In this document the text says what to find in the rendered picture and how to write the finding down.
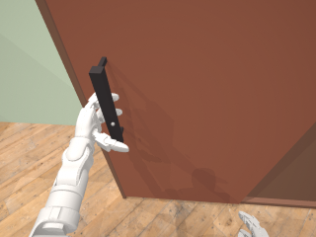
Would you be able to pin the wardrobe door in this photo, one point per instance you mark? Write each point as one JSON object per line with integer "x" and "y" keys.
{"x": 294, "y": 175}
{"x": 213, "y": 93}

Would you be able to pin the handle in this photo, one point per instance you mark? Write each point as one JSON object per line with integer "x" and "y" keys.
{"x": 103, "y": 92}

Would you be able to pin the robot right hand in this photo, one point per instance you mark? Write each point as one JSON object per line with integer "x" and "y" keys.
{"x": 253, "y": 225}

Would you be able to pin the robot left forearm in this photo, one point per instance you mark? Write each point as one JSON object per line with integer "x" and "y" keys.
{"x": 60, "y": 215}

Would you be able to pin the robot left hand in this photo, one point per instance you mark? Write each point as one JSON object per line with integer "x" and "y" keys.
{"x": 89, "y": 119}

